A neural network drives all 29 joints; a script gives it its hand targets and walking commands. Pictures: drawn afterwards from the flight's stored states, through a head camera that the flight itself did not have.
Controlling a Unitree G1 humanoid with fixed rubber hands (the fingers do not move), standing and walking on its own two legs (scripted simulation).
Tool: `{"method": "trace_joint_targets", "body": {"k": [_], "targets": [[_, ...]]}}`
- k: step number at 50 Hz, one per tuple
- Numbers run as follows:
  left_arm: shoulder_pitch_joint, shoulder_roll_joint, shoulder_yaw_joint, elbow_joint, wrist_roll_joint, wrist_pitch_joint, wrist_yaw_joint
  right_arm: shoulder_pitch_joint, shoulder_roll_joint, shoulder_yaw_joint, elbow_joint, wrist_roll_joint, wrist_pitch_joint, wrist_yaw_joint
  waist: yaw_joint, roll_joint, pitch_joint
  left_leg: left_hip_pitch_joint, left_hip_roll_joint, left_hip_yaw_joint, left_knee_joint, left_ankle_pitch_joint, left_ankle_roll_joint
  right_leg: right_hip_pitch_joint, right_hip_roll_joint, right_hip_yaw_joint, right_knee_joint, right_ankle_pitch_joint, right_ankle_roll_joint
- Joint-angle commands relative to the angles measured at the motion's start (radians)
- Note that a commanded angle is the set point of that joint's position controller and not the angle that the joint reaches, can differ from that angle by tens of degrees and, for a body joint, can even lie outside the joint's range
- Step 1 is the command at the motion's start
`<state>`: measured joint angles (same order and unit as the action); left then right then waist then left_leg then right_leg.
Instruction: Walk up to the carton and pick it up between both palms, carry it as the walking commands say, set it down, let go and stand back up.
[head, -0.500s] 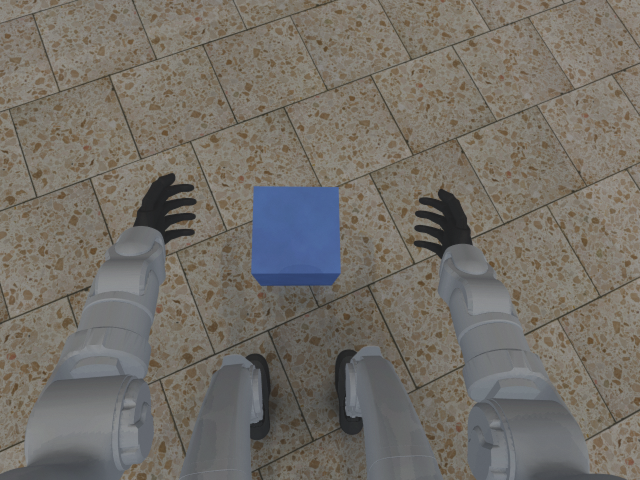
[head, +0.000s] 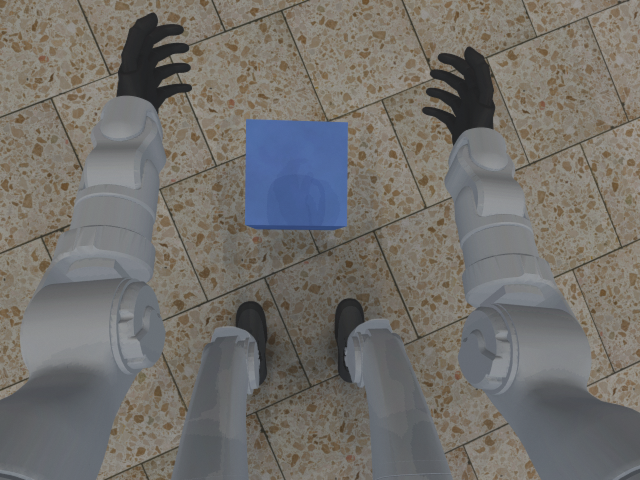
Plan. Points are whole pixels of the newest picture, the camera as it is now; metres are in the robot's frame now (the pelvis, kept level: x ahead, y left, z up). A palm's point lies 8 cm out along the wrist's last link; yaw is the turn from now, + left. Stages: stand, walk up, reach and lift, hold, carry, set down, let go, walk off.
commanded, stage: reach and lift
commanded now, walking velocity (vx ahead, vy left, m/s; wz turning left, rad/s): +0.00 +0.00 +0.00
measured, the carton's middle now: (296, 182) +0.49 +0.00 -0.54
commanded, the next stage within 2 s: none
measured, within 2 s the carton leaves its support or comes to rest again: neither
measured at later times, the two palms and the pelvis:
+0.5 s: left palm (178, 141) +0.51 +0.17 -0.24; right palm (428, 157) +0.48 -0.20 -0.25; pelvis -0.02 +0.00 -0.11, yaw -2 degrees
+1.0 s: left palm (203, 161) +0.51 +0.16 -0.38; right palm (396, 172) +0.48 -0.19 -0.39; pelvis -0.04 +0.01 -0.22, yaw -2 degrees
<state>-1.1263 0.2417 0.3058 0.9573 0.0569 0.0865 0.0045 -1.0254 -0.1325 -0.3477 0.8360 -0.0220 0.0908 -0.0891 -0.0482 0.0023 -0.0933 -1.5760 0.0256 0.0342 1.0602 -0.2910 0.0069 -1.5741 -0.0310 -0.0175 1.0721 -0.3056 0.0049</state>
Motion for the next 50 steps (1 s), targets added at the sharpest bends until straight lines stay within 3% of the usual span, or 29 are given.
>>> {"method": "trace_joint_targets", "body": {"k": [1,4,9,13,21,29,33,37,50], "targets": [[-0.138,0.077,0.036,-0.143,0.044,-0.032,-0.008,-0.12,-0.072,-0.025,-0.133,-0.035,-0.035,0.017,0.007,0.042,-0.931,0.583,-0.1,-0.033,-0.002,0.469,-0.024,0.463,0.111,-0.012,-0.037,0.435,0.042],[-0.162,0.078,0.053,-0.146,0.056,-0.037,-0.016,-0.145,-0.062,-0.033,-0.118,-0.039,-0.033,0.023,0.027,0.043,-0.857,0.45,-0.103,-0.021,0.026,0.381,-0.029,0.417,0.107,0.0,-0.004,0.383,0.041],[-0.23,0.07,0.04,-0.117,0.04,-0.034,-0.012,-0.221,-0.061,-0.033,-0.069,-0.038,-0.028,0.013,0.017,0.024,-0.814,0.287,-0.1,-0.008,0.112,0.196,-0.039,0.32,0.11,-0.012,0.086,0.226,0.047],[-0.231,0.079,0.011,-0.09,0.011,-0.026,0.008,-0.244,-0.095,-0.032,-0.055,-0.031,-0.033,-0.004,-0.002,0.024,-0.904,0.246,-0.101,-0.013,0.219,0.211,-0.049,0.255,0.12,-0.03,0.196,0.233,0.052],[-0.278,0.148,-0.037,-0.152,-0.049,-0.022,0.053,-0.303,-0.137,0.046,-0.104,0.047,-0.031,-0.031,0.035,0.027,-1.075,0.196,-0.113,0.004,0.385,0.239,-0.045,0.212,0.131,-0.041,0.374,0.262,0.056],[-0.388,0.161,-0.122,-0.116,-0.131,-0.002,0.07,-0.382,-0.178,0.077,-0.042,0.103,-0.01,-0.055,-0.005,0.045,-1.0,0.054,-0.1,0.008,0.499,0.065,-0.038,0.065,0.118,-0.052,0.483,0.092,0.045],[-0.395,0.174,-0.129,-0.031,-0.139,-0.003,0.076,-0.406,-0.188,0.075,0.017,0.109,-0.014,-0.058,0.003,0.053,-0.929,-0.024,-0.092,0.004,0.554,0.016,-0.038,-0.01,0.113,-0.05,0.541,0.036,0.044],[-0.41,0.181,-0.128,0.009,-0.138,-0.016,0.083,-0.429,-0.184,0.088,0.066,0.125,-0.024,-0.055,0.026,0.046,-0.905,-0.071,-0.088,-0.002,0.613,0.021,-0.038,-0.044,0.107,-0.044,0.605,0.037,0.042],[-0.517,0.206,-0.221,0.012,-0.231,-0.064,0.115,-0.525,-0.257,0.158,0.125,0.211,-0.079,-0.07,0.007,0.052,-0.929,-0.045,-0.071,-0.033,0.795,0.117,-0.043,-0.107,0.083,-0.03,0.78,0.112,0.04]]}}
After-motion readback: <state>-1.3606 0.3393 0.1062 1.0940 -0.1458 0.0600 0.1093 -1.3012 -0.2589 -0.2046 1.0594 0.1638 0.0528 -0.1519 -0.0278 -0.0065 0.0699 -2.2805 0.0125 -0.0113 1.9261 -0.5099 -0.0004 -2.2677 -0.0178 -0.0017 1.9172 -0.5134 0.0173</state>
